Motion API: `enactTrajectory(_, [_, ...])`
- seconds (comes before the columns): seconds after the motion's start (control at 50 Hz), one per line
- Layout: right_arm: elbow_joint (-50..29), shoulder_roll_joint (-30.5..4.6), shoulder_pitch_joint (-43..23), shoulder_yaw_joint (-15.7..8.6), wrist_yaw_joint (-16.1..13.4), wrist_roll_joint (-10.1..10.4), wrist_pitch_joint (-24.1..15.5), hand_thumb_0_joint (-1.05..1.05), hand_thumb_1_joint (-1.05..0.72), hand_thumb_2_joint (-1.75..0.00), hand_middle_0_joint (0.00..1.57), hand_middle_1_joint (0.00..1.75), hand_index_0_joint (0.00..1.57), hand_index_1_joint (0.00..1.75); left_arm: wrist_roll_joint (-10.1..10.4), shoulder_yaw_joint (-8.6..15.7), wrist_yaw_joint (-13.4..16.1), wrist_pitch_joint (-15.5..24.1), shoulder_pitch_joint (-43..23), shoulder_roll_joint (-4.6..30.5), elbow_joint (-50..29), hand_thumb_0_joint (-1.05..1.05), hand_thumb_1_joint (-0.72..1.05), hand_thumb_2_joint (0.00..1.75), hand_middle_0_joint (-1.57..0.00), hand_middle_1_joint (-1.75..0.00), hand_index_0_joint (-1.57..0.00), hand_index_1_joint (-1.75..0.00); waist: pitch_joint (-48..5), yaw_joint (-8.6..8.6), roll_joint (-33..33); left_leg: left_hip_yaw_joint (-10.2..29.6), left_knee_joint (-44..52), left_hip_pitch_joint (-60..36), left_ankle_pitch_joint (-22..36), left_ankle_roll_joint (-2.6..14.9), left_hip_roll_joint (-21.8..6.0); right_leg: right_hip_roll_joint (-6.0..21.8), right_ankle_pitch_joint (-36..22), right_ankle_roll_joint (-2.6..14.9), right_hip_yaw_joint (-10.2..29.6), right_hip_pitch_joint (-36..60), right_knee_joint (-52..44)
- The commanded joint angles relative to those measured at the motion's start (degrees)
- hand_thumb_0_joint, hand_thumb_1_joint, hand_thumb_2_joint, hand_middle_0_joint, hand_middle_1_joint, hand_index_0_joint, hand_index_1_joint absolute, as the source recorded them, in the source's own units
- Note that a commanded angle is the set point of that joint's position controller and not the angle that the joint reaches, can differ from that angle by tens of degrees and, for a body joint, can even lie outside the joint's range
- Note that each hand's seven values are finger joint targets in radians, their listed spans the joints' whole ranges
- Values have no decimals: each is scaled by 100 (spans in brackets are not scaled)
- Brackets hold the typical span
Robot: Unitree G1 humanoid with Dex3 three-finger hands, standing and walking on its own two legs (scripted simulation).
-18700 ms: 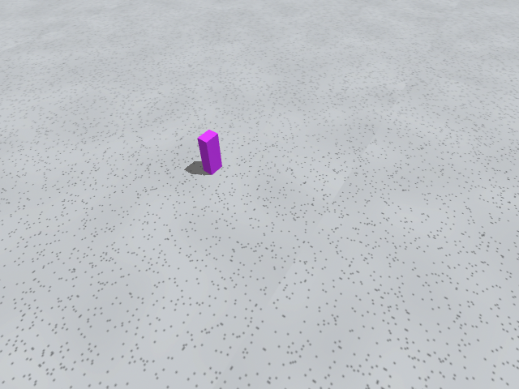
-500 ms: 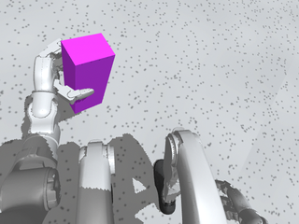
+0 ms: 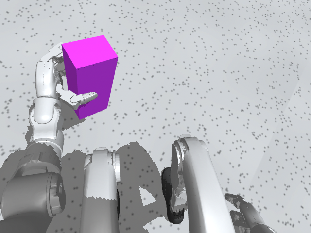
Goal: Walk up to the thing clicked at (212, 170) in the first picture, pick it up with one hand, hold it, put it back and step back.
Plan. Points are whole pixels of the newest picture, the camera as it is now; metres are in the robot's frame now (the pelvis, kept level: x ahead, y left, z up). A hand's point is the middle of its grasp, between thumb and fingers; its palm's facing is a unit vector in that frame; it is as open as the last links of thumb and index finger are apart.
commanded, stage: lift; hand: left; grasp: from the side
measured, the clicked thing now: (89, 83) +0.48 +0.13 -0.05
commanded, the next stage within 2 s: none
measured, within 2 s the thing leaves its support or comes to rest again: neither
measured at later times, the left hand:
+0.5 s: hand (59, 72) +0.45 +0.16 +0.07, palm faces -0.11 -0.99 -0.03, open 10.6 cm
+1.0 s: hand out of the picture +0.42 +0.17 +0.25, palm faces -0.05 -1.00 -0.03, open 10.5 cm
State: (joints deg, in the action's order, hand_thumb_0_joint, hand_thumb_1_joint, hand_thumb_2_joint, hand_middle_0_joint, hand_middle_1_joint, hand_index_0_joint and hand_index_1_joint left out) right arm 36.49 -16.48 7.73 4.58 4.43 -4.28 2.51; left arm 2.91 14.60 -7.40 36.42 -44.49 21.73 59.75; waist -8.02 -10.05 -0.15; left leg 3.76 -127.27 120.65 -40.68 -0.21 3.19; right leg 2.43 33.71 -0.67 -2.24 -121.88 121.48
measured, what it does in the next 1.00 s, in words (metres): rises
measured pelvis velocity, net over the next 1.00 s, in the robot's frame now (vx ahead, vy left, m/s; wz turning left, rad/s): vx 0.04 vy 0.00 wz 0.02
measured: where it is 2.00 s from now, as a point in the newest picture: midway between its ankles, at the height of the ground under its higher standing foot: (142, 215)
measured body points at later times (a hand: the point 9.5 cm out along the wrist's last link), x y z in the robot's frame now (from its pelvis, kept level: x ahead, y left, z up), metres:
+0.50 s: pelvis +0.01 +0.00 +0.07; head +0.18 +0.03 +0.48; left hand +0.45 +0.21 +0.07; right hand +0.14 -0.26 -0.05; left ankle +0.08 +0.11 -0.36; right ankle +0.12 -0.13 -0.36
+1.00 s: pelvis +0.04 +0.00 +0.22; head +0.15 +0.02 +0.66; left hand +0.41 +0.22 +0.25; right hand +0.20 -0.25 +0.11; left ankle +0.08 +0.11 -0.36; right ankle +0.12 -0.13 -0.36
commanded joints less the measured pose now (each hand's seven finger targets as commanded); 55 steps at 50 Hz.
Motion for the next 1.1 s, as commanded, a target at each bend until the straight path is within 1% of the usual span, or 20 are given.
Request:
enactTrajectory(0.0, [-320,-1181,804,-463,-93,69,-93,0,-93,-91,20,30,20,30,185,66,-159,374,-2025,867,-1521,0,18,139,-151,-164,-152,-164,-4097,-34,-994,-208,1827,-2402,799,161,18,-118,-679,310,-164,2658,-1196])
enactTrajectory(0.02, [-319,-1181,807,-482,-103,96,-107,0,-93,-91,20,30,20,30,227,85,-193,349,-2080,939,-1672,0,19,141,-151,-164,-152,-165,-4215,-17,-986,-233,1839,-2398,793,171,20,-123,-668,311,-136,2769,-1207])
enactTrajectory(0.04, [-381,-1205,766,-499,-131,142,-120,0,-93,-91,20,30,20,30,261,21,-267,234,-1533,699,-1055,0,20,141,-152,-165,-153,-165,-4041,-35,-724,-237,1859,-2327,770,194,18,-110,-654,295,-127,2756,-1306])
enactTrajectory(0.06, [-335,-1199,818,-522,-147,146,-130,0,-93,-91,20,30,20,30,275,54,-303,263,-1988,910,-1652,0,19,143,-152,-166,-153,-167,-4181,-12,-845,-260,1871,-2389,775,190,7,-124,-663,300,-103,2794,-1322])
enactTrajectory(0.12, [-424,-1177,806,-559,-192,224,-164,0,-93,-91,20,30,20,30,362,-81,-464,128,-1730,779,-1620,0,23,143,-154,-167,-155,-167,-4072,-23,-792,-269,2057,-2391,534,221,20,-111,-472,293,-78,2932,-1542])
enactTrajectory(0.18, [-474,-1188,807,-601,-259,311,-217,0,-92,-90,20,30,20,30,458,22,-635,26,-1437,950,-1803,0,29,143,-153,-166,-155,-166,-4001,114,-797,-268,2248,-2516,425,223,12,-114,-351,309,-45,3010,-1705])
enactTrajectory(0.28, [-558,-1160,754,-594,-344,450,-325,0,-91,-90,20,30,20,30,726,-20,-870,-188,-1191,785,-2216,0,28,142,-151,-165,-153,-164,-3819,149,-713,-139,2549,-2828,471,205,-33,-77,-414,324,-53,3083,-1909])
enactTrajectory(0.34, [-640,-1070,714,-597,-373,482,-378,0,-91,-90,20,30,20,30,765,-145,-834,-316,-947,538,-2532,0,28,142,-150,-164,-151,-164,-3743,218,-658,-128,2758,-3009,515,191,-54,-75,-432,328,-30,3275,-2108])
enactTrajectory(0.38, [-675,-1086,696,-621,-392,510,-385,0,-90,-90,20,30,20,30,747,29,-733,-402,-713,706,-2742,0,30,142,-146,-163,-148,-162,-3826,359,-735,-48,2955,-3310,602,164,-62,-59,-511,339,-32,3367,-2184])
enactTrajectory(0.44, [-770,-1032,693,-669,-432,536,-399,0,-90,-90,20,30,20,30,714,-124,-589,-542,-586,562,-3237,0,27,140,-145,-160,-147,-160,-4126,395,-658,-97,3114,-3667,818,165,-74,-76,-684,338,28,3794,-2453])
enactTrajectory(0.48, [-787,-994,680,-689,-466,570,-429,0,-89,-90,20,30,20,30,754,-307,-538,-670,-444,343,-3437,0,26,140,-143,-160,-145,-159,-3974,343,-596,-109,3266,-3791,811,174,-84,-86,-681,327,46,3940,-2684])
enactTrajectory(0.54, [-772,-944,616,-705,-533,608,-447,0,-89,-90,20,30,20,30,737,-195,-417,-852,-180,520,-3585,0,24,138,-141,-158,-143,-157,-3702,426,-445,-104,3522,-3880,660,197,-97,-91,-534,294,109,4286,-3044])
enactTrajectory(0.56, [-785,-907,602,-708,-547,630,-461,0,-89,-90,20,30,20,30,750,-339,-401,-903,-84,380,-3688,0,24,137,-140,-157,-142,-157,-3659,378,-404,-115,3582,-3957,732,202,-95,-92,-599,287,130,4428,-3171])
enactTrajectory(0.64, [-868,-831,544,-716,-611,692,-489,0,-89,-89,20,30,20,30,789,-283,-294,-1134,575,384,-3975,0,26,137,-138,-157,-141,-156,-3556,517,-229,-107,3991,-4317,880,202,-105,-105,-669,252,186,5048,-3635])
enactTrajectory(0.72, [-889,-737,455,-717,-663,747,-545,0,-89,-89,20,30,20,30,862,-407,-210,-1293,569,294,-4583,0,23,137,-139,-158,-141,-157,-3391,516,-195,-67,4482,-4835,786,194,-135,-126,-605,215,240,5538,-4182])
enactTrajectory(0.88, [-721,-654,503,-699,-728,776,-658,0,-88,-89,20,30,20,30,864,-488,-145,-1539,1278,214,-4613,0,19,135,-136,-156,-139,-155,-2761,615,-244,43,5383,-6040,1389,125,-210,-200,-1185,233,92,6176,-4924])
enactTrajectory(0.92, [-622,-625,484,-681,-729,764,-702,0,-88,-89,20,30,20,30,881,-503,-160,-1544,1290,127,-4395,0,16,135,-135,-156,-138,-155,-2384,612,-157,48,5583,-6078,1331,134,-226,-204,-1153,225,91,6334,-5127])
enactTrajectory(1.0, [-623,-613,568,-688,-728,747,-758,0,-87,-89,20,30,20,30,900,-528,-236,-1494,1123,243,-4722,0,15,133,-134,-154,-137,-153,-2394,655,-358,82,5960,-6694,1615,87,-258,-228,-1360,231,52,6667,-5427])
enactTrajectory(1.04, [-577,-619,494,-689,-715,729,-791,0,-87,-89,20,30,20,30,905,-629,-304,-1514,1460,31,-4207,0,15,131,-133,-152,-136,-151,-2004,676,-278,92,6166,-6736,1542,78,-277,-227,-1313,226,46,6703,-5596])
enactTrajectory(1.08, [-604,-623,538,-703,-713,721,-808,0,-88,-89,20,30,20,30,923,-471,-332,-1458,1272,245,-4545,0,11,131,-133,-152,-136,-151,-2180,714,-356,38,6305,-7000,1654,85,-266,-230,-1413,219,64,7057,-5815])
